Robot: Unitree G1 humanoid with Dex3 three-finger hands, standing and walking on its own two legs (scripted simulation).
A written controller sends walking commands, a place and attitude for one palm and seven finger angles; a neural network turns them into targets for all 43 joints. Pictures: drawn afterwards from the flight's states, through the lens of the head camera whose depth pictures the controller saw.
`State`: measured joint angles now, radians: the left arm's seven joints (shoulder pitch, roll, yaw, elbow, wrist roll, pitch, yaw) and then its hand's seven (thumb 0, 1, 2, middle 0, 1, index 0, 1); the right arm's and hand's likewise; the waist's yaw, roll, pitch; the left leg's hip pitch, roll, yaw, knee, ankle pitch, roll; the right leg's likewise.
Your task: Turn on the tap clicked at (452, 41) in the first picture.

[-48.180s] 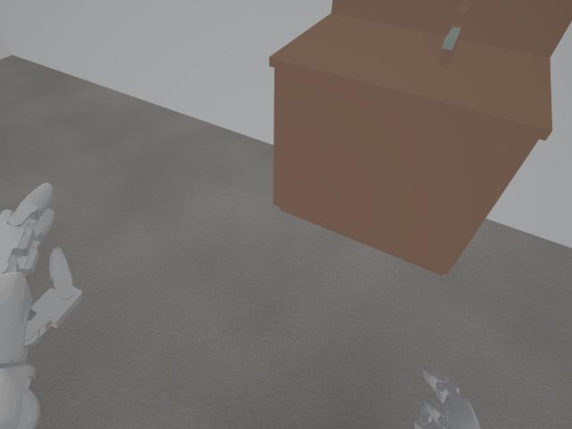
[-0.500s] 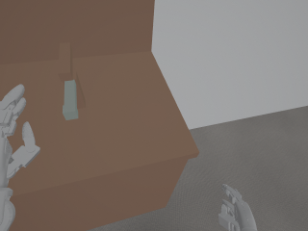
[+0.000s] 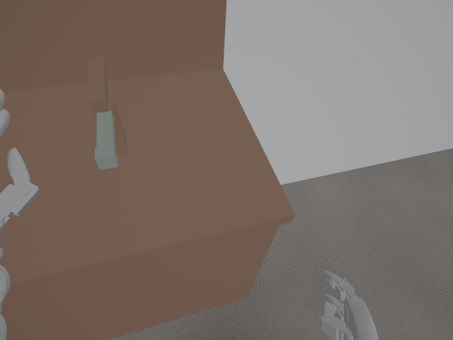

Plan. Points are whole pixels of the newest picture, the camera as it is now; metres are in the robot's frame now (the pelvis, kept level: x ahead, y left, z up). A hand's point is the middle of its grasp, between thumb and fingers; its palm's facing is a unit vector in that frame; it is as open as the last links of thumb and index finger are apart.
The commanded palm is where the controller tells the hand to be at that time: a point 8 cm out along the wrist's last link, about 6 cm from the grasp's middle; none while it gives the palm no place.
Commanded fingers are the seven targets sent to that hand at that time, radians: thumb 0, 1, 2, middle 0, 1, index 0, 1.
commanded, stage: come to a stop and stand still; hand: left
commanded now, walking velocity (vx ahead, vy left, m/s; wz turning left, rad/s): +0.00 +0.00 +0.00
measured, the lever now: (106, 157) +0.36 +0.24 +0.12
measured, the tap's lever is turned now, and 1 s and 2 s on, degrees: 0 0 0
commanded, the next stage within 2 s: look again from close up in 0.72 s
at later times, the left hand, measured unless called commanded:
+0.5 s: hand (60, 210) +0.23 +0.24 +0.16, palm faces +0.37 -0.87 -0.33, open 7.4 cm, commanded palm +0.17 +0.28 +0.18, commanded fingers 0.00 0.90 0.90 -0.20 -0.30 -0.20 -0.30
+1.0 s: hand (53, 207) +0.23 +0.25 +0.16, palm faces +0.38 -0.86 -0.35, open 7.4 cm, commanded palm +0.17 +0.29 +0.18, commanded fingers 0.00 0.90 0.90 -0.20 -0.30 -0.20 -0.30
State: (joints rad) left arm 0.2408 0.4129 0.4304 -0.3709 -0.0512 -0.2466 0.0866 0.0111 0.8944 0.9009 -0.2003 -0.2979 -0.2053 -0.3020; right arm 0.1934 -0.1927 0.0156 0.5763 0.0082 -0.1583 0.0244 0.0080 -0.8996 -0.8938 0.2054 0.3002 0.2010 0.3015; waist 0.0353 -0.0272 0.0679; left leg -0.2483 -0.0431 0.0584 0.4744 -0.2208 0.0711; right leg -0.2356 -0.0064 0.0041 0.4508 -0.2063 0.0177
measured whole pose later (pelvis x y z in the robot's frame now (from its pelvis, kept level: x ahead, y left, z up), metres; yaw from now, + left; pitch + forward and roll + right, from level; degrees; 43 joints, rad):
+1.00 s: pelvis +0.02 +0.01 +0.00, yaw +1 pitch -1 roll -1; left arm 0.41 0.37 0.35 -0.48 -0.05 -0.20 0.10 0.01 0.89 0.90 -0.20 -0.30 -0.21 -0.30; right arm 0.19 -0.19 0.02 0.57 0.01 -0.10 -0.03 0.01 -0.90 -0.89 0.21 0.30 0.20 0.30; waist 0.02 -0.03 0.07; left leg -0.20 -0.05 0.05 0.45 -0.23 0.08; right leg -0.17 -0.01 -0.01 0.39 -0.20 0.03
